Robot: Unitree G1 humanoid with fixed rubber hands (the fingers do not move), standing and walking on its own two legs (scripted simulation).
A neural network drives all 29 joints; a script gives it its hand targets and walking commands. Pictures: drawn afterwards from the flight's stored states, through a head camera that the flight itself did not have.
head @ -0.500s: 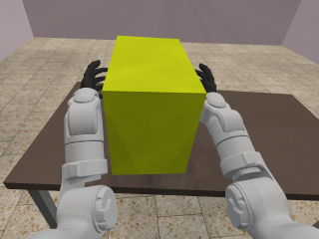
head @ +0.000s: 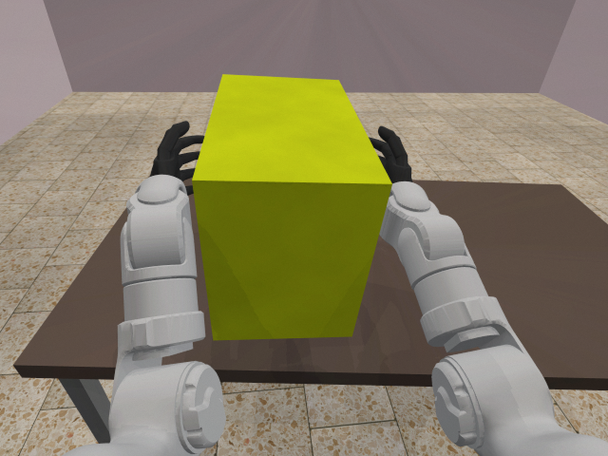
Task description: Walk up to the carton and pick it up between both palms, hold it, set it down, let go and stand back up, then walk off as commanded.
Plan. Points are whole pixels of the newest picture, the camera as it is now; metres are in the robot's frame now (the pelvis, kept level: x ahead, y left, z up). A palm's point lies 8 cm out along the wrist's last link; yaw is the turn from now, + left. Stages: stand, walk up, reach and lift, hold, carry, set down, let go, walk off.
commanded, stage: hold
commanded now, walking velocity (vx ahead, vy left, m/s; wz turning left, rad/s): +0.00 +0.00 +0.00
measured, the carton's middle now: (282, 196) +0.42 +0.00 +0.20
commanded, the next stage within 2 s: none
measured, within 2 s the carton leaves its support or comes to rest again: neither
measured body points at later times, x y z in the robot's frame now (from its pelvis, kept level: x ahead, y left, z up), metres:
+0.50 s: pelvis -0.01 +0.00 +0.00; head -0.08 +0.02 +0.44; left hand +0.37 +0.14 +0.25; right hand +0.37 -0.14 +0.24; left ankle +0.02 +0.10 -0.75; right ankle +0.02 -0.10 -0.75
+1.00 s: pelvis +0.00 +0.00 +0.00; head -0.07 +0.02 +0.44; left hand +0.37 +0.14 +0.25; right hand +0.37 -0.14 +0.24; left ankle +0.02 +0.10 -0.75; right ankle +0.02 -0.10 -0.75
